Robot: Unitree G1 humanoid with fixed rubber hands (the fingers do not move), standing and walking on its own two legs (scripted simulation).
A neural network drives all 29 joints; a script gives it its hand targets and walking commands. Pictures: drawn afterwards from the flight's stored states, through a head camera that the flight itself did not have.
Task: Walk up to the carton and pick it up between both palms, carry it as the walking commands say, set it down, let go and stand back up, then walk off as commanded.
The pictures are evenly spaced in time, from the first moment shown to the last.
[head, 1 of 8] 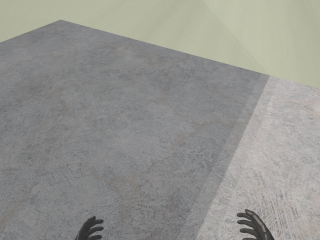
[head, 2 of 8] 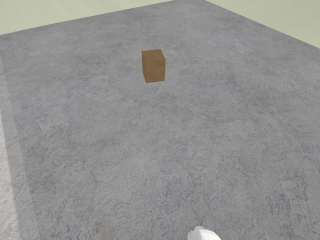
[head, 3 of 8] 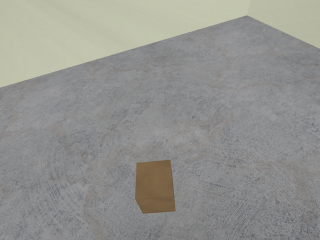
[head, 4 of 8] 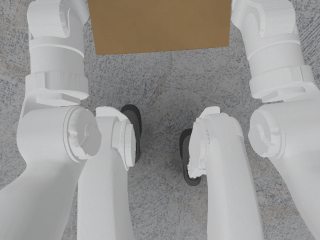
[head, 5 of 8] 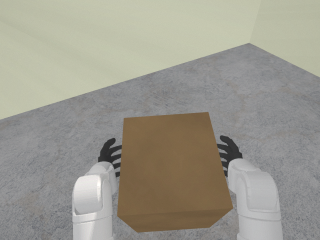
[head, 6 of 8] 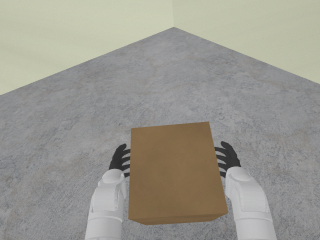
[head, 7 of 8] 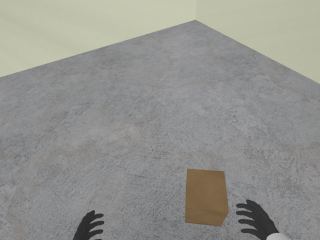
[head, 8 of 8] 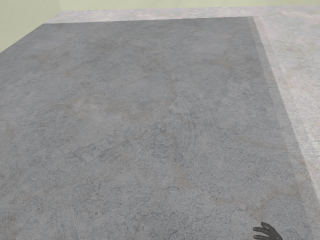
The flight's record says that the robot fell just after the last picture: no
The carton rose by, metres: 0.70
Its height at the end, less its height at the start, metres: +0.00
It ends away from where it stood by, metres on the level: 0.77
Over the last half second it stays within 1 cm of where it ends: yes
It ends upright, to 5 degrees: yes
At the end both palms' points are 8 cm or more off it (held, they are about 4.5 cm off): yes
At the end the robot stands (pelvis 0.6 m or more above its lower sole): yes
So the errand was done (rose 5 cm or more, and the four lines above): yes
